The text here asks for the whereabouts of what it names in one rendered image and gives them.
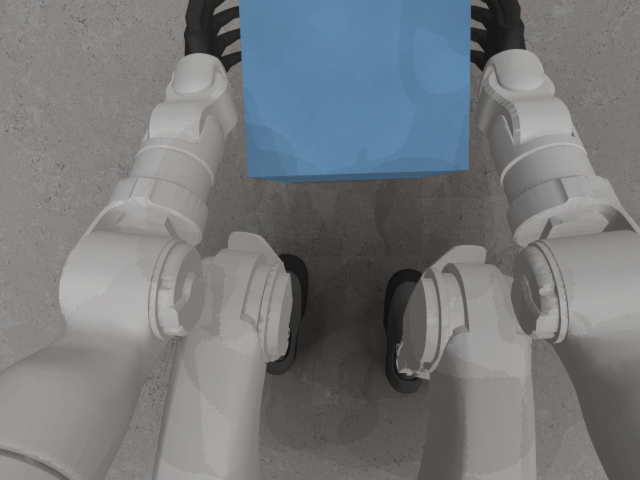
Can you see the left robot hand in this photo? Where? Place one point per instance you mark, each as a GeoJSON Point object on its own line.
{"type": "Point", "coordinates": [202, 28]}

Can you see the right robot forearm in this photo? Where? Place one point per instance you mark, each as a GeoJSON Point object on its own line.
{"type": "Point", "coordinates": [551, 187]}

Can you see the right robot shin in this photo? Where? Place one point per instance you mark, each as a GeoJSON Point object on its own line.
{"type": "Point", "coordinates": [405, 360]}

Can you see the left robot forearm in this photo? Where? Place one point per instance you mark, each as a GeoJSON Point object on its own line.
{"type": "Point", "coordinates": [167, 188]}

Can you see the right robot upper arm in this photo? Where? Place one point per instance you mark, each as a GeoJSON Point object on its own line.
{"type": "Point", "coordinates": [582, 294]}

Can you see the right robot hand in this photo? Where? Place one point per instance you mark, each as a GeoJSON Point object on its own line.
{"type": "Point", "coordinates": [504, 29]}

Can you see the carton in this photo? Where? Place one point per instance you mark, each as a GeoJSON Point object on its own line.
{"type": "Point", "coordinates": [345, 90]}

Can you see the right robot thigh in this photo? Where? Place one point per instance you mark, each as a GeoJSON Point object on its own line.
{"type": "Point", "coordinates": [481, 423]}

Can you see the left robot upper arm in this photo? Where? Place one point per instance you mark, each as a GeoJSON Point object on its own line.
{"type": "Point", "coordinates": [65, 409]}

